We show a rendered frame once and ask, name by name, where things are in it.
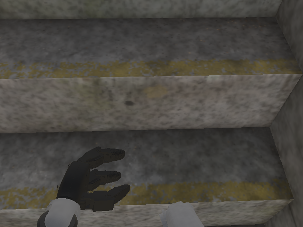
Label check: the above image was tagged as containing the left robot forearm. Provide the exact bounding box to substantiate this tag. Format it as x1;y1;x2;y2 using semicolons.
37;198;80;227

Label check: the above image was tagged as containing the right robot thigh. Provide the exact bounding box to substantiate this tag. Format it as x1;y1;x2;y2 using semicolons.
159;201;204;227

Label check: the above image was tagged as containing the robot left hand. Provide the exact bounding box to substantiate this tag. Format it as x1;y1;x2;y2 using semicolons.
56;147;131;212

